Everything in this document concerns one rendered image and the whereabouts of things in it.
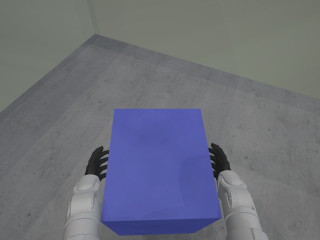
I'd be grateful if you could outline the left robot forearm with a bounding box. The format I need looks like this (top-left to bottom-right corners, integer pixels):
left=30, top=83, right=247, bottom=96
left=62, top=174, right=102, bottom=240

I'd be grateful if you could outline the carton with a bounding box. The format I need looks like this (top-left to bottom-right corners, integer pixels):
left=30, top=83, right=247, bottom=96
left=100, top=108, right=222, bottom=236

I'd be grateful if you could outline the right robot forearm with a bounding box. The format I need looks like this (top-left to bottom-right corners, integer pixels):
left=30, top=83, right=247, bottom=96
left=217, top=170, right=269, bottom=240

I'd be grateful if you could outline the left robot hand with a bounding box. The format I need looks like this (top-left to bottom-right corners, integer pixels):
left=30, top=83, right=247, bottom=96
left=85, top=146, right=109, bottom=181

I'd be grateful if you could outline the right robot hand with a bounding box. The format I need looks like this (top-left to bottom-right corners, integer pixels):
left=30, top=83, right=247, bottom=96
left=208, top=143, right=231, bottom=181

